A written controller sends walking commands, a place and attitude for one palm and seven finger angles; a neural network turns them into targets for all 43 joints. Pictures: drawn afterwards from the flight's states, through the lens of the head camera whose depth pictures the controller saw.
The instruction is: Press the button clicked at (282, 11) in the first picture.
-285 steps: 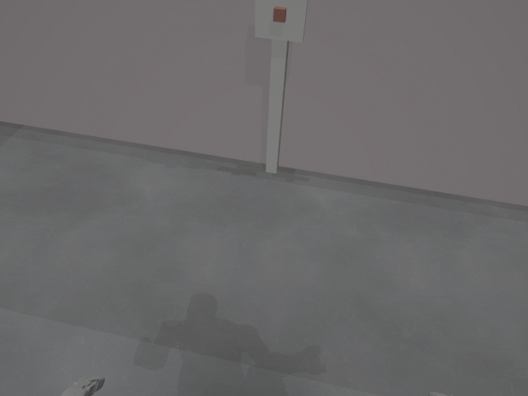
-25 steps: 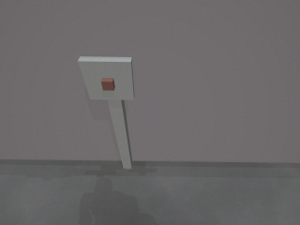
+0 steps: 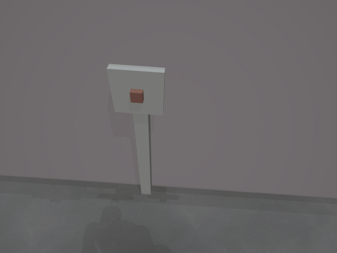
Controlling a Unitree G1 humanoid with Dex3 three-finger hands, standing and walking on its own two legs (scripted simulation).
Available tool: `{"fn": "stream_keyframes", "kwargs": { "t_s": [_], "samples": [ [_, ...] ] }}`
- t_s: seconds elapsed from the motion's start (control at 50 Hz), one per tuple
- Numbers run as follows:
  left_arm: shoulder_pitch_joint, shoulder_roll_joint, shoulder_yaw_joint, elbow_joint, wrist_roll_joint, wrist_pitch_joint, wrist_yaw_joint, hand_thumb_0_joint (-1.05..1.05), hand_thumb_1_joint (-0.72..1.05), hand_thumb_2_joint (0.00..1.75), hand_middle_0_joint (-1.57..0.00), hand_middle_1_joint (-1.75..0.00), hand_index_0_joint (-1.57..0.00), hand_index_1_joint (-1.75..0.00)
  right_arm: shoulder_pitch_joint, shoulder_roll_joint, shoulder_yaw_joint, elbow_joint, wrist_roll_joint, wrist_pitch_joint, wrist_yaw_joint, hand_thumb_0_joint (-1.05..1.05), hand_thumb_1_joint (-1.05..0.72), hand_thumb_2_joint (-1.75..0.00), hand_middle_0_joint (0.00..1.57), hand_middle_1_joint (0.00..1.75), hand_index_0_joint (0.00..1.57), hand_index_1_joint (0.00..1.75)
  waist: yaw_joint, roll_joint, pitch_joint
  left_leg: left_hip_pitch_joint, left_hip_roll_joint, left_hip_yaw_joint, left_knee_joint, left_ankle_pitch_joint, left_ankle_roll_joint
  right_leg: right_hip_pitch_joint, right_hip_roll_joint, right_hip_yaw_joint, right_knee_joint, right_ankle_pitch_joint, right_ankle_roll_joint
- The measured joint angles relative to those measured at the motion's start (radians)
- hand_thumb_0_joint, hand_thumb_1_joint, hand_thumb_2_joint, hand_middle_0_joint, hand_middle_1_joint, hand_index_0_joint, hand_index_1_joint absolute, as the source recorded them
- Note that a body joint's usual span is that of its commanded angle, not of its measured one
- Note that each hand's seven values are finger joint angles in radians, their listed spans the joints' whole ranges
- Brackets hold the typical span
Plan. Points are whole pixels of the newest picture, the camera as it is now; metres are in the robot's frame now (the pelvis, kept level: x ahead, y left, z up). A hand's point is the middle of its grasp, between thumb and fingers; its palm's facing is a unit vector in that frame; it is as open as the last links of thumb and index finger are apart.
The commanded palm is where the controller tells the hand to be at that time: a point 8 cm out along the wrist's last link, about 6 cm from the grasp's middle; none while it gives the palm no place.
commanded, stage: look again from close up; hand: left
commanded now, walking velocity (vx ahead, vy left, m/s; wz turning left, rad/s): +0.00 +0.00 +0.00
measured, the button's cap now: (137, 95) +0.58 +0.14 +0.05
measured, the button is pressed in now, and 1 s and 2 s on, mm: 0 0 0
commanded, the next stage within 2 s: shuffle to correct the standing spot in 0.04 s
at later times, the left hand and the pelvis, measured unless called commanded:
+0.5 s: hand out of the picture -0.02 +0.15 -0.18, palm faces +0.03 -0.99 -0.16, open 7.4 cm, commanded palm none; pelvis +0.03 -0.02 +0.00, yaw -1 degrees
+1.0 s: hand out of the picture +0.16 +0.12 -0.18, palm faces -0.01 -0.97 -0.25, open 7.3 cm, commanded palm none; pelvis +0.10 -0.07 -0.01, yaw -2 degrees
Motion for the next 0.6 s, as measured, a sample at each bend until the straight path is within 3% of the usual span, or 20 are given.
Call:
{"fn": "stream_keyframes", "kwargs": {
  "t_s": [0.2, 0.34, 0.52, 0.6],
  "samples": [
    [0.019, 0.003, -0.005, 0.005, 0.003, 0.004, -0.006, 0.01, 0.91, 0.9, -0.2, -0.3, -0.2, -0.3, -0.014, -0.002, 0.004, 0.01, 0.001, 0.004, 0.006, 0.01, -0.92, -0.89, 0.2, 0.3, 0.2, 0.3, 0.004, -0.007, 0.006, 0.006, -0.009, 0.002, -0.037, 0.024, 0.007, 0.005, -0.007, 0.001, -0.032, 0.022, 0.007],
    [0.07, -0.002, 0.003, 0.02, 0.014, 0.012, -0.019, 0.01, 0.91, 0.9, -0.2, -0.3, -0.2, -0.3, 0.02, 0.014, -0.003, 0.03, -0.005, 0.016, 0.009, 0.0, -0.91, -0.89, 0.2, 0.3, 0.2, 0.3, 0.005, -0.017, -0.006, 0.004, -0.007, 0.006, -0.011, -0.005, 0.005, -0.008, -0.006, 0.006, 0.011, -0.018, -0.01],
    [0.125, -0.025, 0.016, 0.028, 0.012, -0.003, -0.027, 0.01, 0.91, 0.9, -0.2, -0.3, -0.2, -0.3, 0.061, 0.027, -0.015, 0.044, -0.002, 0.006, 0.004, 0.0, -0.91, -0.89, 0.2, 0.3, 0.2, 0.3, 0.006, 0.001, -0.005, -0.005, 0.028, -0.002, 0.051, -0.071, -0.02, -0.004, 0.026, 0.0, 0.041, -0.066, -0.026],
    [0.136, -0.035, 0.025, 0.034, 0.01, -0.019, -0.02, 0.01, 0.91, 0.9, -0.2, -0.3, -0.2, -0.3, 0.06, 0.034, -0.016, 0.051, -0.003, 0.002, 0.005, 0.0, -0.91, -0.89, 0.2, 0.3, 0.2, 0.3, 0.005, 0.001, 0.0, -0.031, 0.047, 0.001, 0.127, -0.132, -0.009, 0.012, 0.044, -0.019, 0.046, -0.093, -0.038]
  ]
}}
